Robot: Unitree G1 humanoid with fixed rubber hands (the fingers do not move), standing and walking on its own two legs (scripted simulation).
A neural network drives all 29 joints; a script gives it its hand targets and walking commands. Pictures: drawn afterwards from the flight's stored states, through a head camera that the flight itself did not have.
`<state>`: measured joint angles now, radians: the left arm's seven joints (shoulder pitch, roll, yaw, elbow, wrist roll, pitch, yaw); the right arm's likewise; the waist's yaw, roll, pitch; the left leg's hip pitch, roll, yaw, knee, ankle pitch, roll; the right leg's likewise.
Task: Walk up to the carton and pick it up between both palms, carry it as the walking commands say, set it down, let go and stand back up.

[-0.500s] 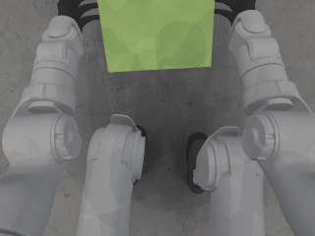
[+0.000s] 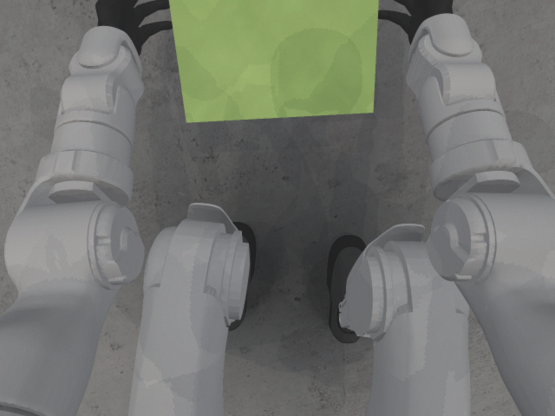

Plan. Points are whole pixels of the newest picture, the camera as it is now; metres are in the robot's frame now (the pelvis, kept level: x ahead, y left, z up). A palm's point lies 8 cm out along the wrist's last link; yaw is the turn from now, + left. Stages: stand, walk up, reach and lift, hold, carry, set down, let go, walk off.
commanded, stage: set down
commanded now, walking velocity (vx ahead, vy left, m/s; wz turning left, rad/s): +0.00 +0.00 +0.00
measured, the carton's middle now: (275, 40) +0.53 +0.07 -0.27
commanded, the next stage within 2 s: none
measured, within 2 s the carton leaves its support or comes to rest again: rests again in 0.24 s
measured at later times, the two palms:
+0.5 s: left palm (128, 40) +0.50 +0.23 -0.19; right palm (423, 29) +0.54 -0.10 -0.19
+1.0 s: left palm (93, 49) +0.48 +0.27 -0.19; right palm (452, 41) +0.53 -0.14 -0.19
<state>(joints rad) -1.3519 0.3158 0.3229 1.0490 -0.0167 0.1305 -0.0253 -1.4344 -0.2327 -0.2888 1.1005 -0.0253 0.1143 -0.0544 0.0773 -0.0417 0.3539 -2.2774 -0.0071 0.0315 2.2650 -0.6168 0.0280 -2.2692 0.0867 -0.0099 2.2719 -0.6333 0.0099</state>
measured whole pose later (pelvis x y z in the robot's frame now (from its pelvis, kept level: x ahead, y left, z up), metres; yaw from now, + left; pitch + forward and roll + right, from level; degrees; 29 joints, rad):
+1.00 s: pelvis -0.02 +0.00 -0.01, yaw +1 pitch +32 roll -1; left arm -1.43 0.46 0.12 1.23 -0.27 0.00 0.04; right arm -1.47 -0.40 -0.01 1.17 0.25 0.05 -0.10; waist 0.07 -0.02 0.47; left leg -2.28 0.03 0.05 2.25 -0.53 0.06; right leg -2.25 0.04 -0.02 2.27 -0.57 0.00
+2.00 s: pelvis +0.01 +0.00 +0.20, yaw +2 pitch +46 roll -1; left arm -1.08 0.40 0.30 0.84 -0.10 0.18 -0.08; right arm -1.10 -0.28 -0.22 0.79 0.07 0.22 -0.06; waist 0.05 -0.03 -0.06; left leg -1.90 -0.02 0.00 1.53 -0.44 0.02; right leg -1.87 0.05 0.00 1.54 -0.48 0.00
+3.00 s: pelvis +0.10 +0.00 +0.39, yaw +3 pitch +24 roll +0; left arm -0.16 0.24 0.14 0.57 0.00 0.04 -0.11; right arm -0.19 -0.18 -0.12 0.56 -0.03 0.06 0.01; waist 0.03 0.00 -0.10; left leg -0.83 -0.05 -0.03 0.70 -0.28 0.02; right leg -0.81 0.03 0.04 0.71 -0.32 -0.01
